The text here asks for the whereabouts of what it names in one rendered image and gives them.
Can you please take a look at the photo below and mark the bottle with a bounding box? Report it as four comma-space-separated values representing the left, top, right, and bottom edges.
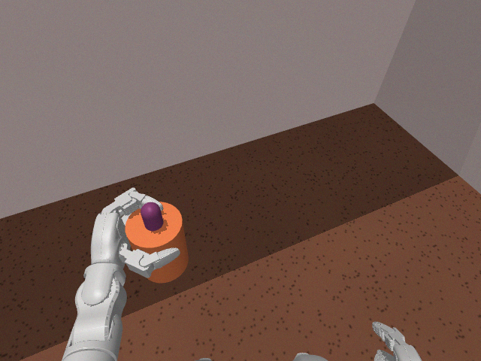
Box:
125, 202, 189, 283

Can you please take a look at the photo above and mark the left robot hand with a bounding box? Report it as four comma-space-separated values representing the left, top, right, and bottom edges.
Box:
91, 188, 180, 278

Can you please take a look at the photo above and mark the right robot hand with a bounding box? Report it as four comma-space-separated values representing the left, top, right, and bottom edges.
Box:
372, 321, 422, 361

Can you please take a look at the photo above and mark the left robot arm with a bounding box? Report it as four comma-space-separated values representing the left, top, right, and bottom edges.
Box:
62, 262, 127, 361

